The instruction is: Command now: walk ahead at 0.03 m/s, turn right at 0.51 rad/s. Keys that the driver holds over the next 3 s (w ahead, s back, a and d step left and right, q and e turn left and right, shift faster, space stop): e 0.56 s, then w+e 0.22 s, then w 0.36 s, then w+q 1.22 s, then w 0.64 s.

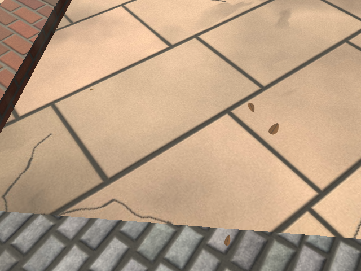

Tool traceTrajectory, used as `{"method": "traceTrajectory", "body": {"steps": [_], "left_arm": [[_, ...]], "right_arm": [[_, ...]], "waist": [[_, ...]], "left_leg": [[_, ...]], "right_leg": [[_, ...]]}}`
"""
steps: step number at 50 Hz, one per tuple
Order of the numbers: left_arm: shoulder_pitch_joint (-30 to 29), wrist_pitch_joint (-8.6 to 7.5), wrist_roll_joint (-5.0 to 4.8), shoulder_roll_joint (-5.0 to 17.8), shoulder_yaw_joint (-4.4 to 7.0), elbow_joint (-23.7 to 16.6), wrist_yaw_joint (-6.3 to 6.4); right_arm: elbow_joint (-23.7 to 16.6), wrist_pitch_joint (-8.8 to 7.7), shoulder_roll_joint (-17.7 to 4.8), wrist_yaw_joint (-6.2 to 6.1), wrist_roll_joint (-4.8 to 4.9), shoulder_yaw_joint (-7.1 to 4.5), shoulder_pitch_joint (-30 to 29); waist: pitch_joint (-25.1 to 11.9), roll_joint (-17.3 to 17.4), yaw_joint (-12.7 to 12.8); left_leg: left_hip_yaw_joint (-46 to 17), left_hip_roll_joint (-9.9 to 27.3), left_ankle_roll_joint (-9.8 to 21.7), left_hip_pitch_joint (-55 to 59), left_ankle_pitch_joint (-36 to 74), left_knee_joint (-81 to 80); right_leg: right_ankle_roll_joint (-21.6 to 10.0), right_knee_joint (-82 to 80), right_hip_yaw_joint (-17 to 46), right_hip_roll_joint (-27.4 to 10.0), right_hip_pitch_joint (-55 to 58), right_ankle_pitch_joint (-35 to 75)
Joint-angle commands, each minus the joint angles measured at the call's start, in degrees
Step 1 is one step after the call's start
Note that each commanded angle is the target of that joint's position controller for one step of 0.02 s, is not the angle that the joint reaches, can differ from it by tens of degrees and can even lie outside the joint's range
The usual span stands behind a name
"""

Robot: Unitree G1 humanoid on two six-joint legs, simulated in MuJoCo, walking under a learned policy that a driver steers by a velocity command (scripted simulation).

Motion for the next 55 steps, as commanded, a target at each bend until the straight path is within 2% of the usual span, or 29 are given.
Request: {"method": "traceTrajectory", "body": {"steps": [1,2,3,4,5,6,7,8,9,11,14,20,25,28,30,31,32,33,34,35,36,37,38,40,42,45,48,51,55], "left_arm": [[3.7,-1.29,-1.00,5.2,1.85,-3.2,-0.62],[4.0,-2.09,-1.21,6.0,2.62,-3.7,-0.82],[5.6,-2.99,-0.88,7.4,3.57,-3.7,-0.67],[6.2,-4.00,-1.66,15.3,5.44,-5.5,0.58],[7.3,-5.71,0.30,17.4,6.32,-5.8,1.28],[5.9,-6.71,1.25,16.4,6.75,-4.6,2.07],[3.5,-6.50,-0.10,14.8,6.59,-4.6,2.23],[2.3,-5.88,-1.65,12.4,5.68,-5.0,2.27],[2.2,-5.15,-2.16,11.3,5.39,-5.0,2.13],[1.4,-4.07,-0.86,10.7,5.09,-6.2,1.61],[1.9,-4.32,-0.20,11.7,5.28,-7.6,0.78],[3.8,-4.80,-1.20,12.7,5.56,-8.9,-0.18],[1.9,-4.03,-0.85,13.6,5.34,-10.2,-0.05],[-1.5,-3.13,-0.55,14.4,5.10,-10.8,-0.13],[-3.9,-1.58,-0.25,13.5,4.42,-10.9,-0.49],[-3.0,-0.91,0.54,11.9,3.66,-10.3,-0.64],[-0.9,-0.60,1.25,8.6,2.63,-10.3,-0.42],[-1.4,-1.48,1.53,3.9,1.56,-13.3,-0.15],[-4.5,-1.87,2.71,4.6,1.34,-13.0,0.04],[-5.0,-1.78,2.39,7.4,1.95,-11.3,1.06],[-1.8,-1.53,1.82,9.0,2.58,-9.3,1.99],[-0.4,-1.39,1.99,8.7,2.75,-8.3,2.11],[-0.5,-1.38,2.43,7.4,2.40,-8.4,1.66],[-3.2,-1.13,1.26,5.5,1.74,-8.4,-0.37],[-4.3,-1.30,0.47,4.3,1.32,-8.3,-1.43],[-6.8,-1.46,0.82,3.4,0.84,-9.2,-1.34],[-10.1,-0.65,1.28,1.4,-0.36,-10.7,-1.69],[-12.1,0.18,1.30,1.6,-0.53,-11.7,-1.79],[-13.8,0.35,1.10,2.9,0.12,-12.5,-1.24]], "right_arm": [[-5.7,-0.10,-8.3,-0.27,0.06,-1.54,-5.1],[-5.2,0.37,-7.4,-0.19,0.08,-1.09,-4.3],[-4.4,0.89,-4.9,0.04,0.16,-0.26,-1.9],[-8.7,0.89,0.1,-0.25,0.34,1.04,0.9],[-8.6,-0.03,-3.4,0.33,0.16,0.77,-1.2],[-8.0,0.66,-5.5,0.84,0.30,0.22,-3.0],[-7.7,1.27,-8.5,0.57,0.41,-1.03,-2.5],[-7.2,1.79,-9.2,0.21,-0.37,-1.41,-1.6],[-7.7,2.02,-7.1,0.20,-0.51,-0.84,-2.1],[-6.9,2.02,-5.4,0.48,0.41,-0.41,0.3],[-5.5,2.65,-6.2,1.12,0.84,-0.40,2.1],[-4.1,4.56,-7.0,0.55,0.65,0.98,1.4],[-3.7,3.28,-8.3,0.77,0.77,1.87,2.2],[-3.7,2.39,-8.9,1.22,1.51,2.25,4.5],[-3.7,1.35,-9.2,1.95,1.72,2.46,7.5],[-4.2,0.66,-9.3,2.16,1.18,2.54,8.4],[-4.1,-0.05,-11.2,1.96,0.18,2.39,13.6],[-4.6,-1.30,-16.7,1.46,-0.47,1.69,17.7],[-3.7,-1.22,-15.0,1.60,-2.05,2.21,14.4],[-5.7,-1.16,-10.5,1.87,0.03,3.29,8.7],[-7.6,-1.22,-6.9,1.95,1.26,4.53,3.9],[-8.3,-1.44,-4.6,1.59,0.96,5.72,3.1],[-8.3,-1.53,-4.5,1.14,0.05,6.16,4.0],[-7.5,-1.72,-6.2,0.66,-1.26,5.84,7.7],[-4.4,-1.21,-6.8,2.19,-1.98,5.51,14.6],[-1.1,-0.70,-6.4,4.70,-1.93,5.42,19.4],[1.2,-0.33,-4.9,6.21,-1.63,5.88,21.3],[3.2,0.07,-4.9,6.88,-1.58,5.83,22.5],[4.9,0.71,-6.7,6.51,-1.49,5.09,22.5]], "waist": [[-5.8,5.9,2.6],[-6.5,5.2,2.5],[-7.6,1.0,2.8],[-11.8,-14.0,-0.1],[-6.1,-7.4,2.7],[-3.6,-4.1,2.6],[-4.5,-4.1,1.3],[-5.7,-4.8,0.5],[-5.1,-4.9,-0.1],[-5.3,-3.5,-1.3],[-5.2,-3.7,-1.0],[-5.1,-3.4,2.3],[-5.9,-3.5,3.5],[-5.9,-3.0,2.0],[-5.0,-1.2,-0.6],[-5.1,-0.8,-1.2],[-7.3,4.2,-2.7],[-6.5,12.2,-2.5],[1.8,8.8,-1.4],[3.6,7.7,-0.6],[2.3,9.8,0.7],[2.1,10.4,1.4],[2.5,9.2,1.5],[2.8,7.4,-1.2],[3.7,6.8,-3.5],[3.6,6.6,-4.4],[3.5,7.4,-4.1],[4.2,7.8,-3.1],[4.4,8.7,-0.9]], "left_leg": [[-9.6,17.8,11.0,4.4,-5.2,-3.2],[-8.6,16.3,8.9,3.1,-8.4,-0.5],[-5.9,12.8,5.5,1.5,-13.0,5.7],[1.5,2.4,-1.2,-7.5,-27.1,21.2],[-10.1,-1.7,-2.6,-18.8,-32.8,26.1],[-15.4,0.0,-2.6,-22.2,-28.8,30.2],[-15.1,0.3,-3.3,-23.6,-26.4,34.5],[-15.9,0.8,-3.8,-22.8,-24.6,37.7],[-16.3,1.1,-3.8,-20.5,-22.5,39.9],[-15.7,-0.1,-4.1,-17.4,-15.9,41.5],[-15.4,-0.4,-5.8,-16.2,-13.1,39.6],[-16.8,1.2,-7.2,-17.5,-18.2,30.7],[-15.7,-0.6,-5.8,-13.6,-19.2,24.7],[-14.8,-2.2,-3.8,-6.8,-15.0,16.3],[-13.1,-2.6,-1.4,3.7,-5.6,4.7],[-14.2,-0.5,0.4,10.0,-5.5,4.2],[-22.8,7.6,7.2,17.7,-8.1,2.4],[-42.2,21.4,21.2,22.9,-5.1,-2.7],[-48.7,26.8,22.2,18.2,-20.8,-9.1],[-43.1,22.5,16.8,16.2,-31.7,-11.1],[-36.3,17.8,12.4,15.3,-31.7,-11.4],[-31.9,15.5,10.3,14.5,-26.8,-11.6],[-27.7,14.5,9.3,13.3,-21.0,-12.4],[-21.4,12.7,9.6,13.7,-14.3,-13.2],[-17.7,12.6,11.3,17.8,-6.7,-12.4],[-13.9,13.3,13.7,21.7,7.7,-10.8],[-11.5,13.7,14.2,21.0,16.5,-10.2],[-10.9,14.4,13.8,21.7,18.6,-9.8],[-10.0,15.5,12.2,23.5,22.4,-7.6]], "right_leg": [[-3.4,-10.7,-0.5,1.5,7.5,8.9],[-5.2,-14.8,-0.7,3.3,11.5,12.9],[-8.4,-20.3,2.5,2.1,16.1,21.8],[-22.4,-24.6,23.2,-13.4,24.1,46.5],[-24.9,-27.9,31.9,-16.4,23.9,35.3],[-20.1,-28.8,26.7,-12.9,22.9,27.8],[-18.0,-28.1,22.8,-10.6,24.4,27.6],[-17.2,-27.6,20.9,-9.9,23.7,29.5],[-16.0,-27.9,19.0,-8.9,20.7,30.5],[-15.8,-28.5,17.0,-7.3,17.6,32.3],[-16.6,-27.2,16.8,-6.4,17.6,34.1],[-18.0,-25.1,25.0,-8.4,23.3,30.2],[-17.6,-23.6,29.0,-7.2,22.0,28.9],[-16.2,-22.1,30.2,-5.8,18.5,27.9],[-13.9,-21.5,30.1,-1.6,11.2,11.5],[-11.7,-20.1,30.3,1.9,6.0,-0.2],[-7.5,-12.4,27.8,6.9,-0.2,-11.0],[-0.8,1.2,18.3,15.7,-12.8,-17.5],[-0.1,7.6,17.3,9.1,-22.2,-12.6],[-0.1,12.8,14.8,6.2,-23.2,-7.5],[0.4,16.8,11.8,6.6,-21.8,-3.5],[0.3,18.6,11.2,6.0,-20.5,0.6],[-0.1,19.1,9.9,5.4,-18.8,4.4],[0.3,20.1,7.6,4.8,-19.6,10.0],[0.8,17.4,8.1,4.5,-23.8,14.7],[1.3,9.5,6.0,3.8,-25.9,17.1],[0.2,1.6,2.5,2.9,-23.1,17.4],[-2.0,-3.8,1.2,3.7,-19.9,15.8],[-5.2,-7.8,0.0,5.9,-13.1,11.0]]}}
Next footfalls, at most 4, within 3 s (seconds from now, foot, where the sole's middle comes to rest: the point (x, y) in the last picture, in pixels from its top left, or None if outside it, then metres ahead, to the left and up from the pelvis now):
0.04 right None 0.05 -0.13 -0.78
0.64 left None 0.12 0.10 -0.78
1.16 right None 0.30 -0.28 -0.78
1.84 left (237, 196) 0.82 -0.22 -0.90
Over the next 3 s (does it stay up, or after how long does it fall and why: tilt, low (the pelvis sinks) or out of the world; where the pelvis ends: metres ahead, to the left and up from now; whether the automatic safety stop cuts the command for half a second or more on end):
stays up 1.33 -0.22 -0.12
